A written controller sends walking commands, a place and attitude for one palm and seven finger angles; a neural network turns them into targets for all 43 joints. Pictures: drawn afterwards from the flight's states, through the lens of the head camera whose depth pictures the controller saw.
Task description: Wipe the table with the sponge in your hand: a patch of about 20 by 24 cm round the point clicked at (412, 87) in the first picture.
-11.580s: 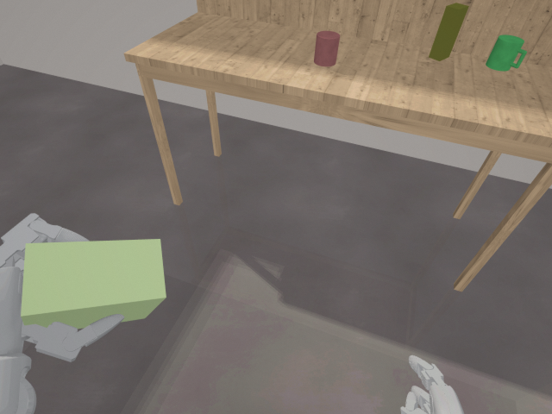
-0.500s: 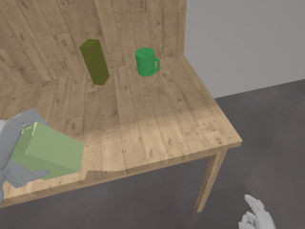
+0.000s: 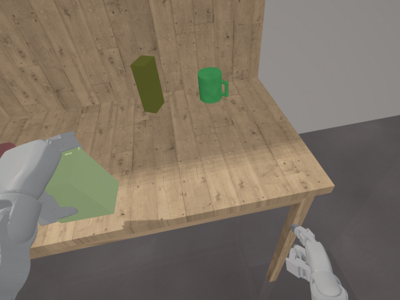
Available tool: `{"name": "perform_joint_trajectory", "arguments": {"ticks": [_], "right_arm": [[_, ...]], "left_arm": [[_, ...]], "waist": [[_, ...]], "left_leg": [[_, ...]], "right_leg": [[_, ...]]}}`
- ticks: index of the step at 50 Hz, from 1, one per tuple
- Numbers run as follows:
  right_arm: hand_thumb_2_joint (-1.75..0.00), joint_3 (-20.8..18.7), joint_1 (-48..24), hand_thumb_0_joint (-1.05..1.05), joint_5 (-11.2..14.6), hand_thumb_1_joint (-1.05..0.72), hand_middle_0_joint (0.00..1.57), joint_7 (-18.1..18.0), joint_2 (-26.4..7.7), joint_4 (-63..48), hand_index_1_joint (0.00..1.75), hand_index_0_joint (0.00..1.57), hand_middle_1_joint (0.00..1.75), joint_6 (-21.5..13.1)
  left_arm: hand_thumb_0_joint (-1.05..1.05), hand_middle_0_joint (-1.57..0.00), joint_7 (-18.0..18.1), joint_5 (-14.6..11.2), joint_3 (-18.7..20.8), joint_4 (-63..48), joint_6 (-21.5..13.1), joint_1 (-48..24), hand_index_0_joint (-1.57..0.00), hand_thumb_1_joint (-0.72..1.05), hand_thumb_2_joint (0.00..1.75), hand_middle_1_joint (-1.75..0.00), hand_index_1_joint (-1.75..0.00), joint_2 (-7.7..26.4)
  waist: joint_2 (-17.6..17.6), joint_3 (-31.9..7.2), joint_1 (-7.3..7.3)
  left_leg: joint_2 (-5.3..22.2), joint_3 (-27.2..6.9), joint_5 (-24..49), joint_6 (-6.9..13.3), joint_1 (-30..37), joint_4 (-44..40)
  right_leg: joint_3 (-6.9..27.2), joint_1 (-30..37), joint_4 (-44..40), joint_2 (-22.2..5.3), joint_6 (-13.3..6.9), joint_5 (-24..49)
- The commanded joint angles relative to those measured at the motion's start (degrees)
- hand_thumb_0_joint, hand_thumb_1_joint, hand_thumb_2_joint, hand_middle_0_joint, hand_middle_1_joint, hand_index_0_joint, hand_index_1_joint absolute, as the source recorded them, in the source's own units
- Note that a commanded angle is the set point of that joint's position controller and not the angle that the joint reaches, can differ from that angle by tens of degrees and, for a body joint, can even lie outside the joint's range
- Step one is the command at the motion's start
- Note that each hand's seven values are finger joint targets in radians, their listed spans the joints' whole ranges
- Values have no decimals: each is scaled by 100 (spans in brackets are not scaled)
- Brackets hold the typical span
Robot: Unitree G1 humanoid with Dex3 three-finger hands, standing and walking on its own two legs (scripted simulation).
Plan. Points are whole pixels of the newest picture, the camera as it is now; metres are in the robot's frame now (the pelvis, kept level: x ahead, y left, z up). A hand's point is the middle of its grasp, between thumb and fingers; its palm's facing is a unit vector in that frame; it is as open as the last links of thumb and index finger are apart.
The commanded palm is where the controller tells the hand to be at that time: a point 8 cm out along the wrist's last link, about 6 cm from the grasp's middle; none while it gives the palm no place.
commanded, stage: turn the palm down, sponge in hand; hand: left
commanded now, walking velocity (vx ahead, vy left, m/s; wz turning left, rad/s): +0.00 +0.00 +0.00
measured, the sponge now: (77, 193) +0.23 +0.27 +0.13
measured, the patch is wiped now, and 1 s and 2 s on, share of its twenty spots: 0.00 0.00 0.00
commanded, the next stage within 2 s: move the sponge above the wiping area in 0.72 s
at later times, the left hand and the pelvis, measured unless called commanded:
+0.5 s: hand (61, 190) +0.21 +0.27 +0.17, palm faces +0.12 -0.05 -0.99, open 10.4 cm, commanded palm +0.17 +0.26 +0.24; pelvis -0.02 -0.02 +0.00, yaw +0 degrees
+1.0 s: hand (67, 190) +0.22 +0.27 +0.16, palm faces +0.12 -0.07 -0.99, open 10.4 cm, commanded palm +0.18 +0.26 +0.24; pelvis -0.01 -0.02 +0.00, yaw -1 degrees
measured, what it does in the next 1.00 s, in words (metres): stands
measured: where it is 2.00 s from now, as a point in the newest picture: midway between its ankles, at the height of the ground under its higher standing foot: outside the picture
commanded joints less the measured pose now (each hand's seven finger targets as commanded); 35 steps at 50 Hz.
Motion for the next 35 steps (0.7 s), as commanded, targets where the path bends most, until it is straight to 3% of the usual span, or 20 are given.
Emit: {"name": "perform_joint_trajectory", "arguments": {"ticks": [1,2,5,6,7,11,12,15,16,17,20,21,22,24,26,27,30,31,32,35], "right_arm": [[-90,-214,-1424,0,24,-90,20,7,-600,-949,30,20,30,-297],[-90,-211,-1323,0,23,-90,20,10,-586,-963,30,20,30,-298],[-90,-256,-1309,0,-10,-90,20,1,-635,-916,30,20,30,-249],[-90,-191,-1651,0,40,-90,20,26,-561,-965,30,20,30,-301],[-90,-204,-1452,0,21,-90,20,35,-572,-934,30,20,30,-308],[-90,-204,-1678,0,13,-90,20,67,-585,-924,30,20,30,-278],[-90,-217,-1491,0,3,-90,20,76,-587,-920,30,20,30,-280],[-90,-272,-1431,0,-33,-90,20,101,-617,-863,30,20,30,-244],[-90,-226,-1714,0,-8,-90,20,128,-569,-897,30,20,30,-300],[-90,-241,-1527,0,-6,-90,20,127,-540,-882,30,20,30,-320],[-90,-304,-1443,0,-29,-90,20,114,-597,-828,30,20,30,-316],[-90,-254,-1707,0,-4,-90,20,118,-554,-867,30,20,30,-366],[-90,-269,-1505,0,-9,-90,20,114,-549,-851,30,20,30,-380],[-90,-337,-1435,0,-20,-90,20,111,-600,-802,30,20,30,-352],[-90,-282,-1670,0,-20,-90,20,122,-568,-863,30,20,30,-413],[-90,-282,-1497,0,-18,-90,20,117,-552,-855,30,20,30,-425],[-90,-339,-1401,0,-32,-90,20,97,-619,-814,30,20,30,-376],[-90,-290,-1650,0,1,-90,20,116,-580,-841,30,20,30,-419],[-90,-309,-1485,0,-19,-90,20,113,-573,-849,30,20,30,-441],[-90,-353,-1391,0,-44,-90,20,120,-615,-816,30,20,30,-413]], "left_arm": [[0,-120,216,416,1112,-796,81,-1399,-120,10,130,-160,-160,1568],[0,-120,183,458,754,-824,77,-1571,-120,10,130,-160,-160,1297],[0,-120,78,662,663,-791,96,-1649,-120,10,130,-160,-160,1410],[0,-120,40,730,708,-895,162,-1709,-120,10,130,-160,-160,1419],[0,-120,18,797,511,-802,142,-1733,-120,10,130,-160,-160,1270],[0,-120,-78,1002,797,-557,194,-1552,-120,10,130,-160,-160,1569],[0,-120,-70,1026,596,-606,121,-1646,-120,10,130,-160,-160,1388],[0,-120,-39,1158,701,-479,30,-1702,-120,10,130,-160,-160,1574],[0,-120,-28,1223,832,-596,45,-1774,-120,10,130,-160,-160,1660],[0,-120,-6,1177,554,-550,-6,-1820,-120,10,130,-160,-160,1361],[0,-120,0,1068,686,-410,-110,-1705,-120,10,130,-160,-160,1481],[0,-120,-8,1098,775,-442,-58,-1762,-120,10,130,-160,-160,1538],[0,-120,3,1081,537,-407,-99,-1781,-120,10,130,-160,-160,1304],[0,-120,5,1087,549,-385,-133,-1741,-120,10,130,-160,-160,1349],[0,-120,12,1139,776,-430,-82,-1801,-120,10,130,-160,-160,1558],[0,-120,19,1108,513,-363,-106,-1806,-120,10,130,-160,-160,1304],[0,-120,-1,1047,613,-187,-111,-1711,-120,10,130,-160,-160,1415],[0,-120,-11,1077,714,-295,-78,-1805,-120,10,130,-160,-160,1483],[0,-120,19,1080,559,-338,-124,-1846,-120,10,130,-160,-160,1348],[0,-120,44,1090,680,-343,-161,-1764,-120,10,130,-160,-160,1480]], "waist": [[74,-998,28],[89,-976,-79],[146,-1064,-37],[134,-1009,15],[30,-1041,-60],[-213,-899,61],[-269,-1060,-18],[-106,-1053,47],[-81,-1039,99],[-142,-1058,-3],[-163,-1021,41],[-172,-877,85],[-212,-925,-8],[-130,-943,-13],[-142,-945,102],[-262,-932,-1],[-309,-813,17],[-218,-750,45],[-240,-908,9],[-165,-990,45]], "left_leg": [[-131,-253,677,85,496,-527],[-119,-216,642,95,503,-519],[-149,-287,564,122,553,-618],[-183,-272,524,128,538,-593],[-165,-234,601,127,533,-566],[-210,-247,492,158,442,-557],[-194,-190,597,161,482,-494],[-227,-212,650,179,531,-494],[-247,-238,613,173,545,-466],[-226,-155,704,175,570,-415],[-242,-187,575,183,584,-467],[-262,-201,510,176,550,-451],[-238,-121,528,176,546,-405],[-248,-141,526,192,600,-437],[-273,-184,516,172,562,-419],[-252,-100,551,180,541,-381],[-260,-100,457,191,505,-406],[-270,-144,408,166,500,-401],[-246,-70,499,177,526,-338],[-271,-101,631,194,568,-386]], "right_leg": [[190,110,-484,389,-316,451],[126,60,-482,318,-282,411],[146,121,-507,310,-287,375],[268,132,-518,399,-347,319],[165,122,-489,335,-312,331],[385,117,-581,387,-360,226],[262,160,-527,305,-314,296],[300,143,-565,280,-329,340],[474,131,-588,377,-397,247],[303,111,-551,300,-335,319],[325,100,-629,262,-304,264],[507,25,-663,352,-364,135],[355,21,-628,268,-300,151],[386,44,-654,273,-296,212],[575,60,-644,328,-376,143],[409,43,-615,254,-304,178],[450,-3,-673,222,-267,168],[630,-59,-703,317,-344,14],[490,13,-624,232,-299,121],[445,113,-590,237,-295,380]]}}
